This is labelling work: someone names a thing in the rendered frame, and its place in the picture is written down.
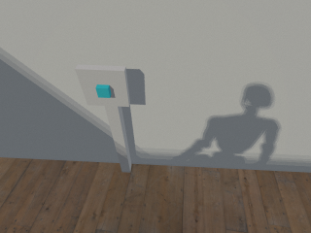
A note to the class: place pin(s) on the button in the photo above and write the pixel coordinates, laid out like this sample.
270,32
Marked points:
103,91

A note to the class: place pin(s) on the panel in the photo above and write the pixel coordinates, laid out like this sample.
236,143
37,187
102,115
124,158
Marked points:
116,78

